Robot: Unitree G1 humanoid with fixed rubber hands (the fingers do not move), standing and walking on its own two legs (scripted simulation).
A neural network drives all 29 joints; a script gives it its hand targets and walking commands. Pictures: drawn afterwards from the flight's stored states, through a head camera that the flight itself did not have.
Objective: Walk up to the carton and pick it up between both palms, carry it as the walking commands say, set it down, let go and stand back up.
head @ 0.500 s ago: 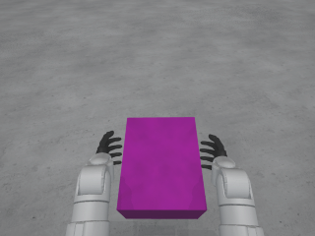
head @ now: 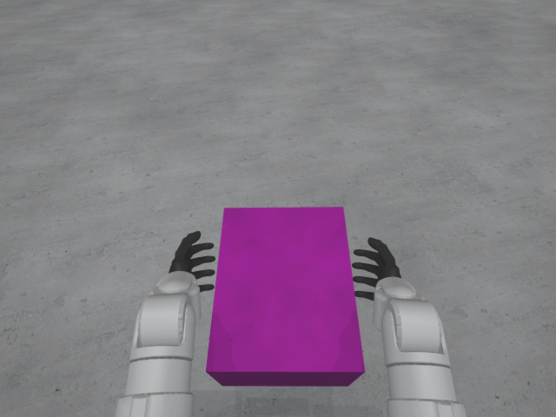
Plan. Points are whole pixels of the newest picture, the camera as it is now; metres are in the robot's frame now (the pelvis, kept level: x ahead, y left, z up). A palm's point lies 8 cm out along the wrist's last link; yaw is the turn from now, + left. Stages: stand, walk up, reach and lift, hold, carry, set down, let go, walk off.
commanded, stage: carry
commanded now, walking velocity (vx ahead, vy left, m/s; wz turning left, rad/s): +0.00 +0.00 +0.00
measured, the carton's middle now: (284, 294) +0.32 +0.00 -0.03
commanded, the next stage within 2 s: hold in 0.24 s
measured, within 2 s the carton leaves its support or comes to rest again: neither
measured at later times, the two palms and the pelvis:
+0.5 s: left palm (188, 286) +0.28 +0.14 +0.06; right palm (396, 289) +0.28 -0.16 +0.06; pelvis +0.00 -0.01 +0.01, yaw +2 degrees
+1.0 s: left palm (202, 300) +0.30 +0.13 -0.01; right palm (386, 304) +0.30 -0.16 -0.01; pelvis -0.03 -0.02 -0.01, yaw +2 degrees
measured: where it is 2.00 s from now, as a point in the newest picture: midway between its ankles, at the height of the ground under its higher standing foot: outside the picture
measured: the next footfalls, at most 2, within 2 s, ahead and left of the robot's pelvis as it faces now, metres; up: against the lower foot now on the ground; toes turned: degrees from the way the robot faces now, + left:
none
